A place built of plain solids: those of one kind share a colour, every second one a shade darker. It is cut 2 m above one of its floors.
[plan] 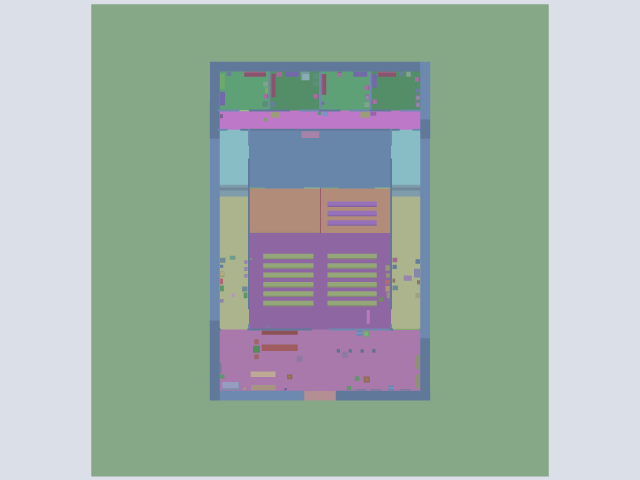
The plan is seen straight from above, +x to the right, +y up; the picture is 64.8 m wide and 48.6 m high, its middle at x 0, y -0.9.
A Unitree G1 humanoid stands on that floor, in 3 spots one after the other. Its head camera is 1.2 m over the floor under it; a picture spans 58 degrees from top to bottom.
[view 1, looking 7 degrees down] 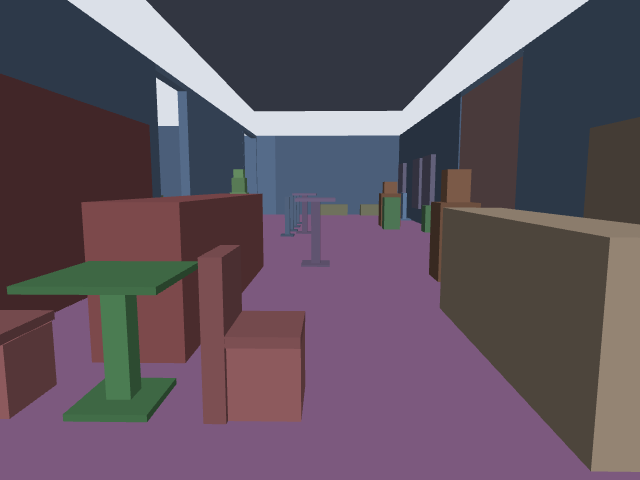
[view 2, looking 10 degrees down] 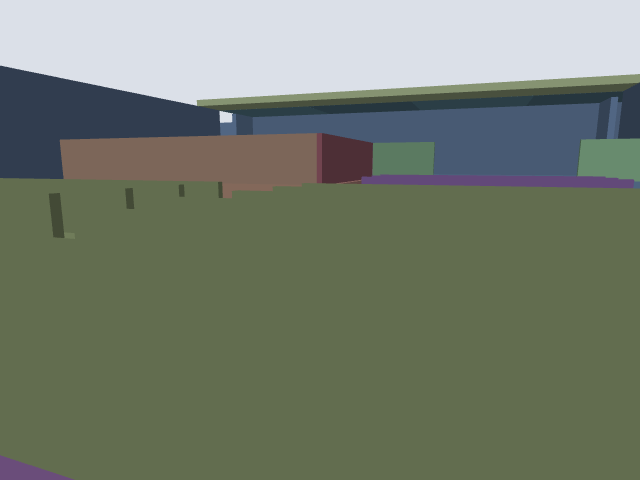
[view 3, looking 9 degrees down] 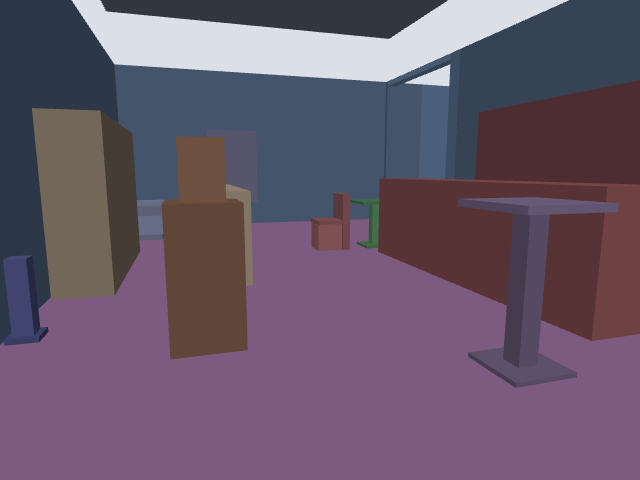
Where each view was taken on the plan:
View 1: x -8.72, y -13.11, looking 1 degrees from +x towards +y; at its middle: high_table_foyer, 6.64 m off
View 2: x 3.15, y -8.68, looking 110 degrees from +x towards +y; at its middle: seats_parterre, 2.19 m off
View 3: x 0.00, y -14.86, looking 163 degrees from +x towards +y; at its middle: seat_foyer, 6.60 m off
